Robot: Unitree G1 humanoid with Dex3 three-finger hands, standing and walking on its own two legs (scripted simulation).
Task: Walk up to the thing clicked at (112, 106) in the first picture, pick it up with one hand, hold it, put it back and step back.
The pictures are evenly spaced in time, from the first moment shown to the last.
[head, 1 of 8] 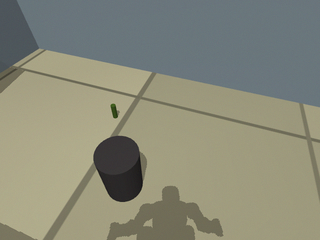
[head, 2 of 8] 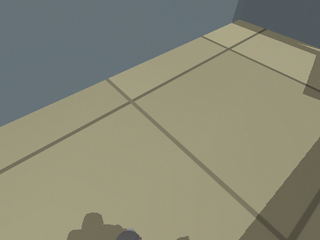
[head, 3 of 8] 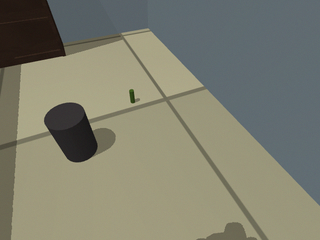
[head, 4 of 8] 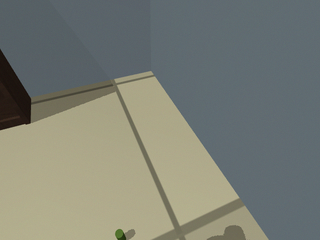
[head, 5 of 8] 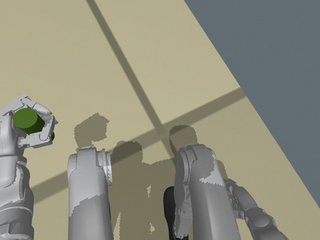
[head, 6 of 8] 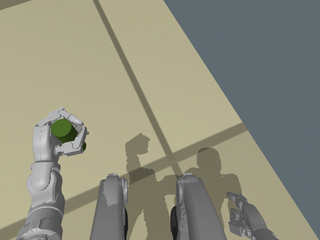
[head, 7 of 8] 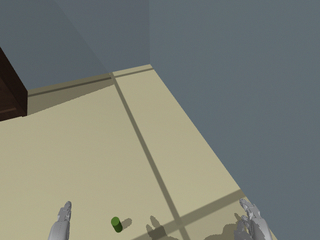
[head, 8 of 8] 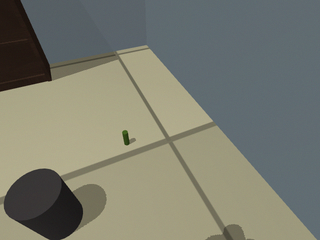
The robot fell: no
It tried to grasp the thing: yes
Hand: left
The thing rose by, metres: 0.71
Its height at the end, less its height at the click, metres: +0.00
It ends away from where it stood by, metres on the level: 0.02
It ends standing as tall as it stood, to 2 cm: yes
